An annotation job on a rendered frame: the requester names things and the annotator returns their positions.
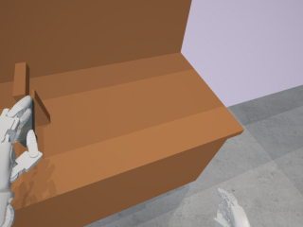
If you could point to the robot left hand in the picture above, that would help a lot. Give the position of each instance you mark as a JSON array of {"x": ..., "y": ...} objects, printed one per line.
[{"x": 11, "y": 122}]

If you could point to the robot left forearm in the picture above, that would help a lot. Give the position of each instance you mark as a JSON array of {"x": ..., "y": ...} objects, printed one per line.
[{"x": 7, "y": 211}]

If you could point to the tap lever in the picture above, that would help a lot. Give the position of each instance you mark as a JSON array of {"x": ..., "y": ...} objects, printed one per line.
[{"x": 30, "y": 125}]

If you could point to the counter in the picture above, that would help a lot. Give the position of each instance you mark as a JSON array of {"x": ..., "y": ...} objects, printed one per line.
[{"x": 120, "y": 115}]

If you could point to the robot right hand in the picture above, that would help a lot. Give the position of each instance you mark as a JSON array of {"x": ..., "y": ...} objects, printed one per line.
[{"x": 234, "y": 217}]

